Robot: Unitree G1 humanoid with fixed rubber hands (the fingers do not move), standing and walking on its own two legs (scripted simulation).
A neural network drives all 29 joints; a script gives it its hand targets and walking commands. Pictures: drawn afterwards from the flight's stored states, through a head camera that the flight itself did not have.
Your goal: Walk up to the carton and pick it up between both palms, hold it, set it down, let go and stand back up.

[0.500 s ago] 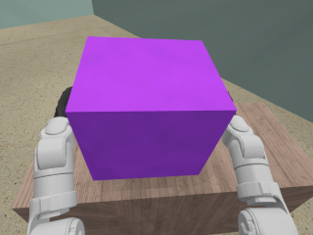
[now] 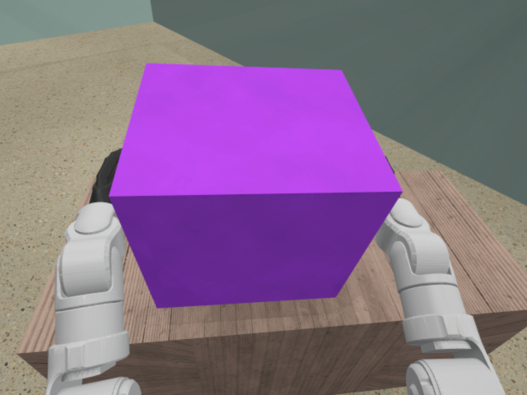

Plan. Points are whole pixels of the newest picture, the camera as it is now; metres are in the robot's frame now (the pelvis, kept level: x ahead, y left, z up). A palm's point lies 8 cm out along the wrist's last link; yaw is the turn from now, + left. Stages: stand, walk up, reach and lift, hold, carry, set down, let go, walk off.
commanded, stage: hold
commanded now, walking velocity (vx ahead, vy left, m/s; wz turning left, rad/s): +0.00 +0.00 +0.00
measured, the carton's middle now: (248, 189) +0.39 +0.00 +0.13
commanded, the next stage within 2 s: none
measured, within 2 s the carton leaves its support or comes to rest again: neither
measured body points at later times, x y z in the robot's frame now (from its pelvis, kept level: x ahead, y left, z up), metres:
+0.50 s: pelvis +0.00 +0.00 +0.00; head -0.04 +0.02 +0.45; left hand +0.36 +0.20 +0.16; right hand +0.36 -0.19 +0.16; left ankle +0.02 +0.11 -0.75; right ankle +0.01 -0.11 -0.75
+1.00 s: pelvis +0.00 +0.00 +0.00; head -0.04 +0.02 +0.45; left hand +0.36 +0.19 +0.16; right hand +0.36 -0.20 +0.16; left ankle +0.02 +0.11 -0.75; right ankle +0.01 -0.11 -0.75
